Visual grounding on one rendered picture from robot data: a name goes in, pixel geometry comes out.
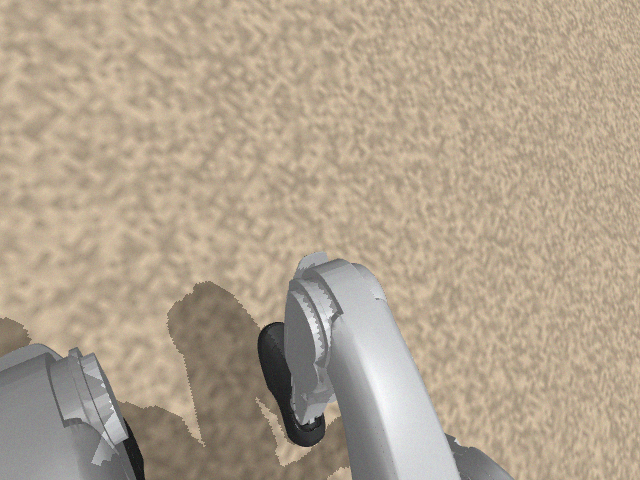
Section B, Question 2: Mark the right robot hand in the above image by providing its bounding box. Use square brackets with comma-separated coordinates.
[445, 433, 514, 480]

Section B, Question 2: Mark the left robot foot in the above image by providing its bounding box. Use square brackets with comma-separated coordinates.
[123, 418, 145, 480]

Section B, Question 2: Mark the right robot foot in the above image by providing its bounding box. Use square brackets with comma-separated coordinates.
[257, 322, 325, 447]

